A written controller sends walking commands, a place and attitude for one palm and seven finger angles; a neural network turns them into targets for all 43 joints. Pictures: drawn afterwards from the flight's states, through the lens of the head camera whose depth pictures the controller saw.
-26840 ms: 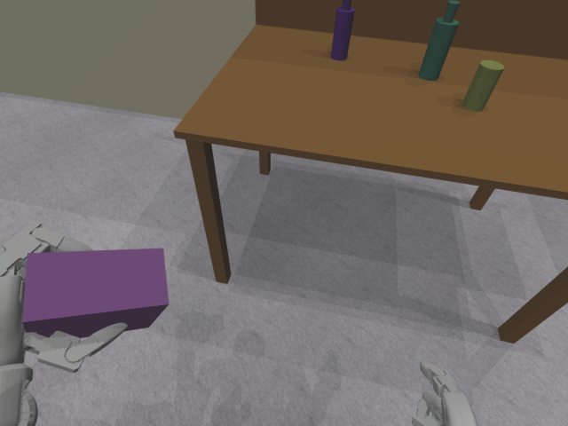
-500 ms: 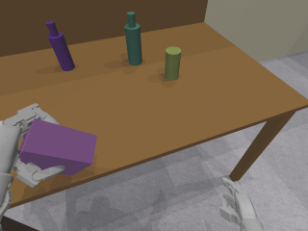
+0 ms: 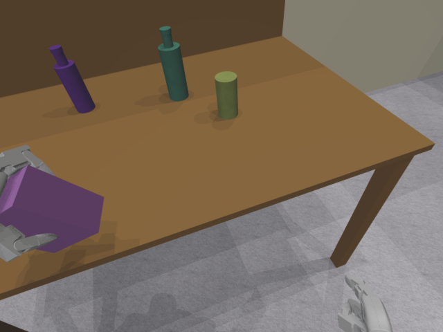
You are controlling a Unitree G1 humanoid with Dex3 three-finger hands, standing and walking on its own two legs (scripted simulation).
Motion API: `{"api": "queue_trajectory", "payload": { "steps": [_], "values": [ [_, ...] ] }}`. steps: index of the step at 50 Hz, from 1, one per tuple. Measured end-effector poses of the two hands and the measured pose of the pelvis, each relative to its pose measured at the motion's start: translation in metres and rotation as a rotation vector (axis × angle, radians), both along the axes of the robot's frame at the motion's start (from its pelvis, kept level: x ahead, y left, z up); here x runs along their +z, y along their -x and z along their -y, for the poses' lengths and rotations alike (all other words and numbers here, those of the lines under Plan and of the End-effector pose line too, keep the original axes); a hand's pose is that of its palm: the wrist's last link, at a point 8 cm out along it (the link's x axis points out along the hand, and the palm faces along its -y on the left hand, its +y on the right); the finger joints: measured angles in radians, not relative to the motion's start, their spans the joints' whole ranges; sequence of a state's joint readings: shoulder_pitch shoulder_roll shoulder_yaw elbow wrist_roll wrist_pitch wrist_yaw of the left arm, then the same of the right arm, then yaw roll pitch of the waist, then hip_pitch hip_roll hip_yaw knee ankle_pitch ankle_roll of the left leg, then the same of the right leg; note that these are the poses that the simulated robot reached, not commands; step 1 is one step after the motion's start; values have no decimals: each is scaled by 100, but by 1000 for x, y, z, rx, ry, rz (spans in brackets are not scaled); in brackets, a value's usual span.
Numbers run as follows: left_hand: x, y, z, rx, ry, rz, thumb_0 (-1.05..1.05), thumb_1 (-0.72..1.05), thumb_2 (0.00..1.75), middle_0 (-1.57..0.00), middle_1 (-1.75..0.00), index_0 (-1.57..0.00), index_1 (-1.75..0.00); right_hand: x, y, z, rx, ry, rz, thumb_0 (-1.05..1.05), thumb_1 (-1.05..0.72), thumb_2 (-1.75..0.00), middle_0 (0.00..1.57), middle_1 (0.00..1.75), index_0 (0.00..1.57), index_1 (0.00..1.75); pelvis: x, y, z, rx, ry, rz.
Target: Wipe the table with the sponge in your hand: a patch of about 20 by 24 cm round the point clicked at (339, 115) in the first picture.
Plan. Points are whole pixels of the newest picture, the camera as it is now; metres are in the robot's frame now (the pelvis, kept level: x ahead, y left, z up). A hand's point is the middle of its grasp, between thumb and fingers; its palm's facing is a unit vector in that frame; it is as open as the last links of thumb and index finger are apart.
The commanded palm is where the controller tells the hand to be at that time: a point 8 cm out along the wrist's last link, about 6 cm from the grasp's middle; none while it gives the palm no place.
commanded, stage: turn the palm down, sponge in hand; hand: left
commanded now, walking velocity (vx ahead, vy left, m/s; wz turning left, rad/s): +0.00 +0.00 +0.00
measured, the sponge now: (55, 217) +0.23 +0.28 +0.14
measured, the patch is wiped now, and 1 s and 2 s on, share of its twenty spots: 0.00 0.00 0.00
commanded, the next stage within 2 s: move the sponge above the wiping area in 1.36 s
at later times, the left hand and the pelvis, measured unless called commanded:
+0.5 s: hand (14, 210) +0.22 +0.33 +0.18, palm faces +0.22 -0.25 -0.94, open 10.4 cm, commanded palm +0.18 +0.32 +0.24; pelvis -0.01 +0.03 +0.01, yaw -1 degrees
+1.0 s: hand (1, 206) +0.23 +0.36 +0.17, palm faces +0.09 -0.07 -0.99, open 10.4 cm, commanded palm +0.18 +0.35 +0.25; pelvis -0.01 +0.07 +0.02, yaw +0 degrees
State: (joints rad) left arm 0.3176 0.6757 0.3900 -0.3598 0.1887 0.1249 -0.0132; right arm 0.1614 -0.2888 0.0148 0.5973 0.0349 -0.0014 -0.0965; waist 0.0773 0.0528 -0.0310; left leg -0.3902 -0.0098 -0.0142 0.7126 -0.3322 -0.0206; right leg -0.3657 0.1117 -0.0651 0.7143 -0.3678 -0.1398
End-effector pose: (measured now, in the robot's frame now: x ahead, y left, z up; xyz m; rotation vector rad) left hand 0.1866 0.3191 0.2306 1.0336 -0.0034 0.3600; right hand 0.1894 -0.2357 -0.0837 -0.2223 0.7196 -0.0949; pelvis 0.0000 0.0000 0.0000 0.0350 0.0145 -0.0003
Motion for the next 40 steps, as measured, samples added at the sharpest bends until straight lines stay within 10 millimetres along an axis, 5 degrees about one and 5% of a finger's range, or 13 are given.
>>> {"api": "queue_trajectory", "payload": {
  "steps": [5,13,40],
  "values": [
    [-5,0,-8,68,-41,-73,-1,-53,102,-70,-133,-73,-132,-4,4,12,-33,16,-7,2,-90,-89,20,30,20,30,-2,1,0,1,-3,-4],
    [-11,2,12,-6,-116,-65,-1,-53,102,-70,-133,-73,-132,2,0,2,-44,15,50,2,-90,-89,20,30,20,30,-3,5,-7,-11,0,-2],
    [-1,-9,-29,195,-299,-181,-1,-53,102,-70,-132,-73,-132,47,-57,-114,159,-78,138,2,-90,-89,20,30,20,30,21,11,-56,-2,28,67]
  ]
}}
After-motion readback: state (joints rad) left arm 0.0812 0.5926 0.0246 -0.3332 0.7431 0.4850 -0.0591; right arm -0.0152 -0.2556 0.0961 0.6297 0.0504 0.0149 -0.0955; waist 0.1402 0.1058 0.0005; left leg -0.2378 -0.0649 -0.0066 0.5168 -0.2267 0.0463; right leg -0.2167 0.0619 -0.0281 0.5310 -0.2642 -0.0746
